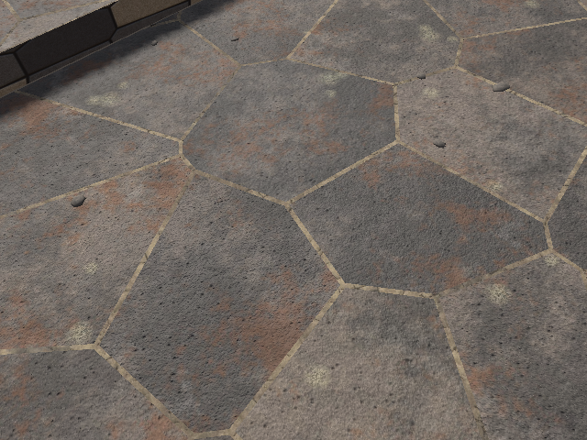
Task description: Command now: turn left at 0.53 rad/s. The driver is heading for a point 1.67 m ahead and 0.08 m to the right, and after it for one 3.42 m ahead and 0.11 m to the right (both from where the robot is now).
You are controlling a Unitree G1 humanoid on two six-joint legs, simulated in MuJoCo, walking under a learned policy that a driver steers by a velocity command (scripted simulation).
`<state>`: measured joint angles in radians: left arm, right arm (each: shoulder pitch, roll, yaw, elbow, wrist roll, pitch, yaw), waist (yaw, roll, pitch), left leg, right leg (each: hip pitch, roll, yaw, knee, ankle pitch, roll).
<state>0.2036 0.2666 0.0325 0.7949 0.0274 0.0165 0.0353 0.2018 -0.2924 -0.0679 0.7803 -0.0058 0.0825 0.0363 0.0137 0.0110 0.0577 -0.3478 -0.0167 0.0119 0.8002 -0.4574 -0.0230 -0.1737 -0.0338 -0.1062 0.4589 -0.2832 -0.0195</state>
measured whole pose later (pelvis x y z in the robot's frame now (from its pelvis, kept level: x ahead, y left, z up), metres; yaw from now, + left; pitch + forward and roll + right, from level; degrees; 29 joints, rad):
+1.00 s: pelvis -0.02 +0.05 +0.00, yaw -10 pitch +0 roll -1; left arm 0.18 0.33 0.09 0.82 0.02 0.07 -0.02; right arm 0.23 -0.27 -0.02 0.77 -0.03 0.02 -0.04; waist 0.01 -0.05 0.06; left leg -0.18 -0.02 0.04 0.41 -0.24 0.05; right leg -0.46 0.08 0.09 1.02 -0.42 0.01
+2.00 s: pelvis -0.05 +0.07 +0.01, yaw +4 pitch +0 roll -2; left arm 0.18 0.31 0.06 0.82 0.04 0.05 0.00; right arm 0.24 -0.28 -0.06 0.77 0.00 0.03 0.01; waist 0.00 -0.04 0.06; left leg -0.19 -0.08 -0.05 0.39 -0.21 0.10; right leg -0.47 -0.02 0.01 1.03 -0.34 0.03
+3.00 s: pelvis +0.13 +0.06 +0.00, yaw -17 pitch +1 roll -1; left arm 0.28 0.32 0.08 0.79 0.01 0.05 0.01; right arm 0.09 -0.29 -0.01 0.73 -0.01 0.01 -0.04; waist 0.04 -0.01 0.04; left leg -0.28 -0.06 -0.10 0.48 -0.25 0.00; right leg -0.24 0.20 0.32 0.51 -0.25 -0.05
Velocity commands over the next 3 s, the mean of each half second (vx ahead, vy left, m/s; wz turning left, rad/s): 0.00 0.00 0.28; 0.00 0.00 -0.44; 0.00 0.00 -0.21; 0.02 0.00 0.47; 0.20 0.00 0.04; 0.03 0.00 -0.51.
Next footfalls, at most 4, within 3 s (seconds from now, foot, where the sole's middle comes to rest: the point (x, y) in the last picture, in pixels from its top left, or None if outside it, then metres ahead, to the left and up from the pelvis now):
0.08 left None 0.02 0.11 -0.78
0.52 right None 0.05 -0.08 -0.78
0.84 left None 0.03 0.14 -0.78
1.30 right None -0.03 -0.07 -0.78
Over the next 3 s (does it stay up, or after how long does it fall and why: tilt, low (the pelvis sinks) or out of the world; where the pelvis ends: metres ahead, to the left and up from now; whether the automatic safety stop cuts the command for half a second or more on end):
stays up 0.13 0.06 0.00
